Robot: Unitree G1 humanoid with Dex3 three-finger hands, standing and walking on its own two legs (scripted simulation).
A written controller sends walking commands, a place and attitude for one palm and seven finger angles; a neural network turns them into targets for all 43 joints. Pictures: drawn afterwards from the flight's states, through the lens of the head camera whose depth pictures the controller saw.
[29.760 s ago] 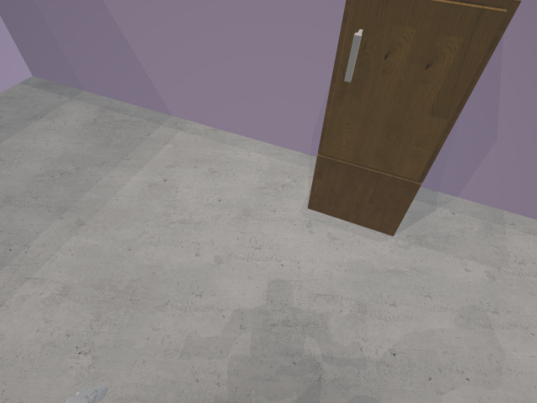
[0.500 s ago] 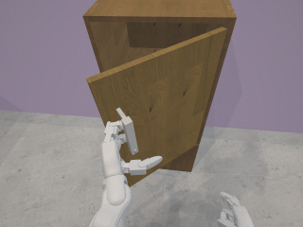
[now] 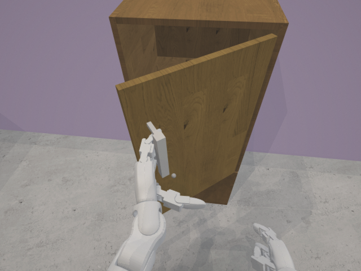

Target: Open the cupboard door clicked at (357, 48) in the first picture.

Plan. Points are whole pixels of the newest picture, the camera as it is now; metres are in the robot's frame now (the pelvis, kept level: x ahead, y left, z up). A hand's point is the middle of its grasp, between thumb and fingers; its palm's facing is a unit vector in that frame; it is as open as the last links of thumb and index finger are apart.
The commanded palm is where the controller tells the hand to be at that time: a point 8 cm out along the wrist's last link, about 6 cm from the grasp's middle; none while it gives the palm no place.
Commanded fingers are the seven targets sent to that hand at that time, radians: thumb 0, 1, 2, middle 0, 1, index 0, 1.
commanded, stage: slide the hand sideways off the handle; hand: left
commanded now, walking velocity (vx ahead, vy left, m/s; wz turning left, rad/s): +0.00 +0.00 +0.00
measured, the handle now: (157, 150) +0.36 +0.08 +0.08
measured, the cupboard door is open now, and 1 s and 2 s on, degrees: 38 41 41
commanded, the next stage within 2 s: draw the hand back to the body in 1.14 s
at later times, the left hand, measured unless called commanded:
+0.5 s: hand (157, 197) +0.25 +0.06 +0.07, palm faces -0.13 -0.99 -0.01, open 16.3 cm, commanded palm +0.23 +0.12 +0.08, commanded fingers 0.00 -0.50 0.30 -0.15 -0.30 -0.15 -0.30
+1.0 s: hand (130, 213) +0.22 +0.11 +0.08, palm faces -0.09 -1.00 -0.02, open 16.3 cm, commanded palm +0.18 +0.17 +0.08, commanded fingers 0.00 -0.50 0.30 -0.15 -0.30 -0.15 -0.30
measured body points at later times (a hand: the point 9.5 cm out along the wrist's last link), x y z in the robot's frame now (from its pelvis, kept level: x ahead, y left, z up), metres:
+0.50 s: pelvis +0.02 +0.01 +0.00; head +0.04 +0.01 +0.45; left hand +0.25 +0.12 +0.08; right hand +0.19 -0.20 -0.08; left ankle +0.01 +0.13 -0.70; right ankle +0.02 -0.09 -0.70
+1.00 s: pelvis +0.03 +0.01 -0.01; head +0.07 +0.00 +0.44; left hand +0.22 +0.16 +0.08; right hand +0.22 -0.21 -0.08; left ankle +0.01 +0.13 -0.70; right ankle +0.02 -0.09 -0.70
